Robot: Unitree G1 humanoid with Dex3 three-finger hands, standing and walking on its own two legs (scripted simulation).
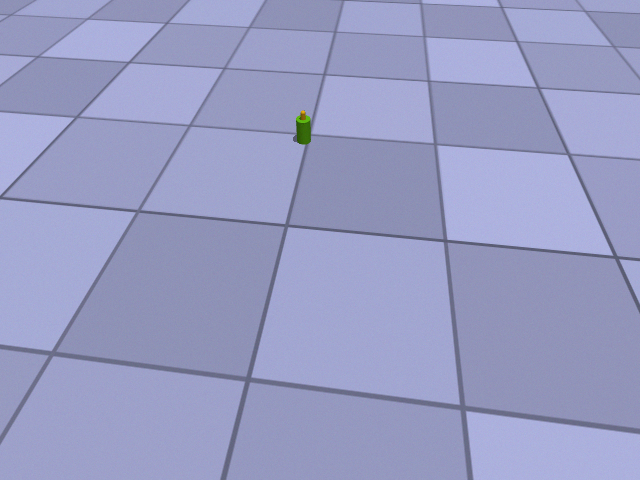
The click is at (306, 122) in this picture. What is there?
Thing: necked bottle
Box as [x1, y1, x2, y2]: [296, 110, 310, 144]
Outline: 302,110 301,114 296,118 297,141 299,143 304,144 310,141 310,121 309,117
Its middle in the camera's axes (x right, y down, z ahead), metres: -0.08 -0.59 +2.03
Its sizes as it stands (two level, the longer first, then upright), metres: 0.075 0.075 0.179
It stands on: the floor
